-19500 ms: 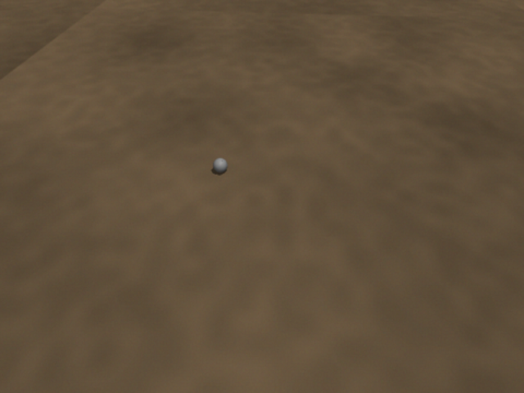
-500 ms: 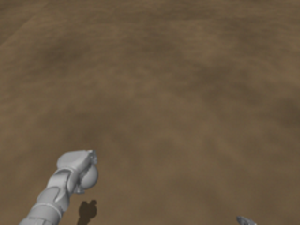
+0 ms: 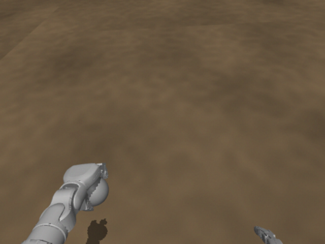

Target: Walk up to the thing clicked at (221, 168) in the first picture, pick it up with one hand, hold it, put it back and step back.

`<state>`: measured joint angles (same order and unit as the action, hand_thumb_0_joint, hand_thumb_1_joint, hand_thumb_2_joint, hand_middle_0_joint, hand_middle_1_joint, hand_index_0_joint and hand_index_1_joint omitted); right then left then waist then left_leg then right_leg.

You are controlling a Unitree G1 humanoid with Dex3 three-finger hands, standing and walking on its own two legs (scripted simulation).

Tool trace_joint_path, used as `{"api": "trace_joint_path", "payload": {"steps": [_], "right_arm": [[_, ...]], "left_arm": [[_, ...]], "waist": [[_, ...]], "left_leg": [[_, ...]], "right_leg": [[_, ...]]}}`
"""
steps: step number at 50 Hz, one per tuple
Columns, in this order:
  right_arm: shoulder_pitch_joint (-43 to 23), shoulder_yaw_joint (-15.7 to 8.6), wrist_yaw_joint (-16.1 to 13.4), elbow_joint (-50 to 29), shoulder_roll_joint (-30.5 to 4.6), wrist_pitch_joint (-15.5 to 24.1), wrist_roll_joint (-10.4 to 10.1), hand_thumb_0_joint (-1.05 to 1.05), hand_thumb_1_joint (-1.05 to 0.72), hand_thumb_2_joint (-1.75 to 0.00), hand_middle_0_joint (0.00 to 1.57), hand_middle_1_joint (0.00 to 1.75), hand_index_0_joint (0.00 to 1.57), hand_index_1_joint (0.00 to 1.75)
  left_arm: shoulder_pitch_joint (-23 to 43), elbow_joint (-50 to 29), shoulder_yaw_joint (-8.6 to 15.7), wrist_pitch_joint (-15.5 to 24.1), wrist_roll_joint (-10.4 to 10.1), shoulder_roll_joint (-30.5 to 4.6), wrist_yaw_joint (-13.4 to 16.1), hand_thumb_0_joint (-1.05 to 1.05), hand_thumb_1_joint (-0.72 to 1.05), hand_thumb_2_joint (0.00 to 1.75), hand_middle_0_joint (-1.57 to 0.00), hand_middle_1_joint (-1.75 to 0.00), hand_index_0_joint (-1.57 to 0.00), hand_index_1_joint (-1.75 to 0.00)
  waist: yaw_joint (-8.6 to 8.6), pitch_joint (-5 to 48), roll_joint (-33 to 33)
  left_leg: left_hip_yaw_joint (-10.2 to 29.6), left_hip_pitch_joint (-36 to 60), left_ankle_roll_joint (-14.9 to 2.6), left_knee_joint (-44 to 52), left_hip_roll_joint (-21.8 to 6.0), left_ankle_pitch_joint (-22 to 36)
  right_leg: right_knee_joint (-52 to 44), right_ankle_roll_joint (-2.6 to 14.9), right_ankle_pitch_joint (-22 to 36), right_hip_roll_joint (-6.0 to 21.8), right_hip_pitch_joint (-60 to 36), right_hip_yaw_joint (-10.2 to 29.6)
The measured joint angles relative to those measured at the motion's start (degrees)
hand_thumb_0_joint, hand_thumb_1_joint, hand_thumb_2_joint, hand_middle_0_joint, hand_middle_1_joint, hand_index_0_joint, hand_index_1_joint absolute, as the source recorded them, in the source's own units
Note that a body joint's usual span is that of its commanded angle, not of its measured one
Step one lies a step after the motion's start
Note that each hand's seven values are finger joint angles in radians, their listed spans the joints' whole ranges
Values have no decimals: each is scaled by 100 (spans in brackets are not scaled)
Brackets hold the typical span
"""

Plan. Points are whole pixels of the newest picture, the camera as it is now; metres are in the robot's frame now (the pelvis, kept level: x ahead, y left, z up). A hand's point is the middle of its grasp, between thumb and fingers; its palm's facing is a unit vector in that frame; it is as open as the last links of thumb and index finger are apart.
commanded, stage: hold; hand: left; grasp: from above
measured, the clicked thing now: (93, 190) +0.31 +0.22 -0.07
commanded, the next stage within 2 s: crouch in 0.54 s
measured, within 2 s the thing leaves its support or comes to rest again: neither
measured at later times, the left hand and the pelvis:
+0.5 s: hand (86, 191) +0.29 +0.23 -0.03, palm faces -0.45 -0.05 -0.89, open 10.9 cm; pelvis +0.00 +0.00 +0.00, yaw +0 degrees
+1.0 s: hand (90, 200) +0.29 +0.23 -0.09, palm faces -0.48 -0.03 -0.88, open 11.0 cm; pelvis +0.00 +0.00 -0.01, yaw +1 degrees
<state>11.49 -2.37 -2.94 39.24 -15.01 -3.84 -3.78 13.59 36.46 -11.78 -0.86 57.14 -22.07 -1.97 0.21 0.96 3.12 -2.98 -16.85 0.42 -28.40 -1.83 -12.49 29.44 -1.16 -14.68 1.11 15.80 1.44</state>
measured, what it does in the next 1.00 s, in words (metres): stands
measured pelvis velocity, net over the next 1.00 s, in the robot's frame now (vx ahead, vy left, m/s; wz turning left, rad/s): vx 0.00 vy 0.00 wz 0.02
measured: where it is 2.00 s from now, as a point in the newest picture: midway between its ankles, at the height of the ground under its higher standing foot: outside the picture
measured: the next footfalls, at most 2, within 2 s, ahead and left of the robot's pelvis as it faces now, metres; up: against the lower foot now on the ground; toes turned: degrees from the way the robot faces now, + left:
none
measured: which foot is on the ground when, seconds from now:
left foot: down 0.00-1.00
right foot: down 0.00-1.00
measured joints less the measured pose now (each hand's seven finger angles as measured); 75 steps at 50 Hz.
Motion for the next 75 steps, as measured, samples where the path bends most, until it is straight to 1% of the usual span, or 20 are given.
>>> {"api": "trace_joint_path", "payload": {"steps": [5, 8, 17, 21, 31, 35, 38, 42, 46, 50, 53, 59, 63, 65, 69, 72, 75], "right_arm": [[-24, 27, -22, -19, 20, -8, -16, 1, -91, -90, 20, 30, 20, 30], [-38, 49, -29, -30, 33, -9, -23, 1, -91, -90, 20, 30, 20, 30], [-41, 49, -31, -23, 51, -25, -5, 1, -91, -90, 20, 30, 20, 30], [-33, 32, -31, 16, 48, -36, -3, 1, -91, -90, 20, 30, 20, 30], [-8, 12, -31, 13, 42, -58, -19, 1, -91, -90, 20, 30, 20, 30], [-12, 12, -33, -22, 44, -68, -17, 1, -91, -90, 20, 30, 20, 30], [-20, 16, -30, -22, 40, -75, -8, 1, -91, -90, 20, 30, 20, 30], [-44, 15, -7, 1, 54, -78, 20, 1, -90, -90, 20, 30, 20, 30], [-42, -4, 40, 34, 64, -81, 81, 1, -90, -90, 20, 30, 20, 30], [-11, -40, 116, 102, 45, -70, 161, 1, -89, -90, 20, 30, 20, 30], [57, -87, 180, 151, 6, -28, 235, 1, -89, -90, 20, 30, 20, 30], [258, -204, 250, 195, -95, 92, 376, 1, -90, -90, 20, 30, 20, 30], [315, -239, 218, 275, -128, 186, 465, 1, -90, -90, 20, 30, 20, 30], [330, -250, 198, 320, -115, 241, 502, 1, -90, -90, 20, 30, 20, 30], [332, -243, 176, 393, -47, 336, 572, 1, -90, -89, 20, 30, 20, 30], [295, -207, 205, 451, 21, 402, 634, 1, -90, -89, 20, 30, 20, 30], [253, -159, 263, 468, 84, 462, 689, 1, -90, -89, 20, 30, 20, 30]], "left_arm": [[-6, -55, -34, 5, -35, -37, -112, -1, -13, 73, -54, -85, -51, -80], [10, -23, -46, 25, -47, -40, -127, -1, -13, 73, -54, -85, -51, -80], [-24, -12, -12, 103, 21, -22, -33, -1, -14, 74, -54, -85, -51, -80], [-25, -27, -2, 74, 47, -27, 9, -1, -14, 75, -54, -85, -51, -80], [-3, 1, -10, 29, -6, -28, -45, -1, -14, 75, -54, -85, -51, -80], [-56, -15, -3, 69, 23, -14, -59, -1, -14, 74, -54, -85, -51, -80], [-54, 47, 15, 106, 57, 3, 32, -1, -13, 75, -53, -86, -50, -81], [17, 323, 62, 179, 148, 32, 263, -1, -13, 75, -52, -87, -49, -82], [165, 781, 89, 286, 285, 60, 625, -1, -14, 77, -51, -88, -48, -83], [423, 1391, 98, 378, 459, 91, 1036, -1, -14, 79, -50, -89, -47, -84], [679, 1856, 142, 447, 645, 98, 1357, -1, -15, 80, -50, -90, -47, -85], [1267, 2600, 355, 553, 1011, 50, 1979, -1, -16, 81, -49, -91, -47, -86], [1654, 2936, 551, 538, 1091, -68, 2268, -1, -15, 80, -49, -91, -47, -86], [1852, 3089, 644, 505, 1082, -138, 2344, -1, -15, 79, -49, -91, -47, -86], [2161, 3207, 810, 457, 1038, -290, 2378, -1, -14, 78, -49, -90, -47, -85], [2350, 3292, 944, 463, 1008, -392, 2338, -1, -14, 78, -49, -90, -47, -85], [2482, 3342, 1068, 532, 1033, -501, 2264, -1, -14, 77, -50, -89, -48, -85]], "waist": [[11, -17, 1], [10, -32, -6], [21, -74, -19], [30, -66, -15], [15, -33, -10], [6, -41, -21], [5, -51, -30], [-35, -68, -69], [-87, -56, -135], [-159, 22, -204], [-226, 175, -245], [-384, 548, -272], [-529, 752, -218], [-602, 845, -182], [-714, 957, -104], [-772, 1002, -56], [-812, 1034, -16]], "left_leg": [[-7, 59, -6, 58, 10, 27], [-9, 80, -9, 85, 17, 41], [-3, 84, -10, 106, 22, 51], [-1, 86, -14, 114, 25, 50], [-3, 133, -17, 152, 30, 48], [-6, 124, -20, 158, 32, 50], [-2, 101, -19, 141, 33, 44], [25, -4, -18, 65, 39, 25], [60, -285, -13, -143, 39, -37], [107, -860, -7, -621, 24, -203], [156, -1586, -5, -1265, 1, -439], [246, -3406, -11, -2946, -56, -1058], [297, -4598, -40, -4013, -93, -1397], [318, -5169, -59, -4500, -102, -1556], [357, -6192, -86, -5357, -112, -1785], [381, -6861, -114, -5909, -119, -1909], [411, -7473, -134, -6417, -119, -2009]], "right_leg": [[-48, -4, 23, 9, -53, 6], [-67, -6, 33, 15, -71, 8], [-97, -10, 46, 19, -81, 3], [-112, -13, 47, 22, -88, 1], [-162, -16, 52, 26, -140, 2], [-162, -18, 52, 27, -127, 6], [-143, -18, 44, 29, -105, 3], [-64, -17, 13, 35, -10, -21], [138, -13, -59, 37, 254, -49], [575, -8, -218, 27, 794, -82], [1172, -6, -444, 12, 1481, -110], [2774, -50, -1041, -31, 3239, -138], [3797, -63, -1382, -66, 4397, -143], [4269, -69, -1524, -76, 4954, -144], [5106, -83, -1754, -90, 5951, -143], [5646, -102, -1882, -102, 6601, -141], [6144, -112, -1994, -109, 7191, -146]]}}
